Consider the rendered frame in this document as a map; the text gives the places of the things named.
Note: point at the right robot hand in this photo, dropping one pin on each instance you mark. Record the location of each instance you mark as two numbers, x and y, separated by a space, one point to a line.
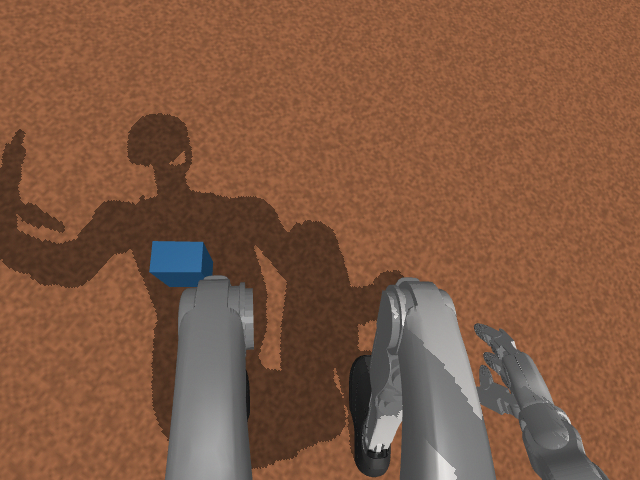
517 370

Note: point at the carton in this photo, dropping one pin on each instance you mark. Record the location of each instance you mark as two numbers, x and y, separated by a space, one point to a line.
180 264

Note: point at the right robot foot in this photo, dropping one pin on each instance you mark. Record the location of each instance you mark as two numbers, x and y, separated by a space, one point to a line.
372 464

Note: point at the right robot arm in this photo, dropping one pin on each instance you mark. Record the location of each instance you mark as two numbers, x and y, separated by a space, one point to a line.
554 446

